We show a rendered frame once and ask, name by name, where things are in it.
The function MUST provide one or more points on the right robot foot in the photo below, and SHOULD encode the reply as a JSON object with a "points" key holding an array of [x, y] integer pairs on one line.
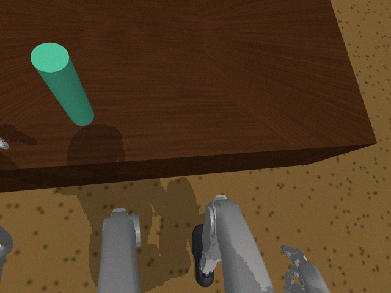
{"points": [[197, 248]]}

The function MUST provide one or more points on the can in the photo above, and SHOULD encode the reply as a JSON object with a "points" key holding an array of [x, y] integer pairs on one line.
{"points": [[54, 65]]}

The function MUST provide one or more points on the left robot arm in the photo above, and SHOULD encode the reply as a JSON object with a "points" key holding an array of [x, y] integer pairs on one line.
{"points": [[6, 246]]}

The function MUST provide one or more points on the right robot hand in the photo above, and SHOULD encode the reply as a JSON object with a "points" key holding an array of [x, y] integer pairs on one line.
{"points": [[306, 272]]}

